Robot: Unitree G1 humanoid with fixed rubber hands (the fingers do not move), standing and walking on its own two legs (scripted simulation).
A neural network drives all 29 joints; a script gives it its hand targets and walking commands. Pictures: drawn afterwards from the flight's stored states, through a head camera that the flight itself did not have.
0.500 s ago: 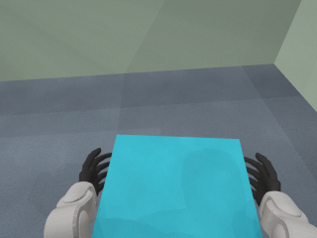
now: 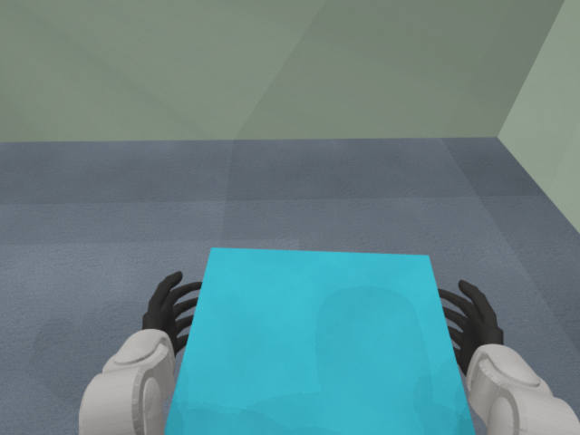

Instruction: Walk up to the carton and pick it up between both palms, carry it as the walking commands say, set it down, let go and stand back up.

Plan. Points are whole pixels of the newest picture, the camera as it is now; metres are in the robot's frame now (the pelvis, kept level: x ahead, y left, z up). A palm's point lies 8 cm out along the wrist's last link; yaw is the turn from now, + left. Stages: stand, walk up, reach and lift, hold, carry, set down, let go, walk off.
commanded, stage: carry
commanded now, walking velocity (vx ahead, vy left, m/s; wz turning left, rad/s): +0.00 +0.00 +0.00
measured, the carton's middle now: (314, 370) +0.23 +0.00 +0.01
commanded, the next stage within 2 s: none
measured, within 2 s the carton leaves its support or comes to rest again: neither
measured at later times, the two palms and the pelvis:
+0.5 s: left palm (174, 334) +0.24 +0.18 +0.07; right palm (481, 385) +0.20 -0.18 +0.06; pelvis -0.01 +0.02 -0.02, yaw -7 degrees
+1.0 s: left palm (202, 324) +0.26 +0.15 +0.06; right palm (509, 431) +0.15 -0.20 +0.06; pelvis -0.01 +0.04 -0.02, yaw -19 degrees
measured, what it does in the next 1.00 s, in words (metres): stands, turning right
